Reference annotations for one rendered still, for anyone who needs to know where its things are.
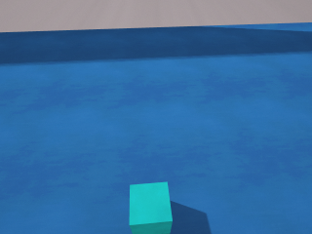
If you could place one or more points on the carton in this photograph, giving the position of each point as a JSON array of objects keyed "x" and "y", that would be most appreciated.
[{"x": 150, "y": 208}]

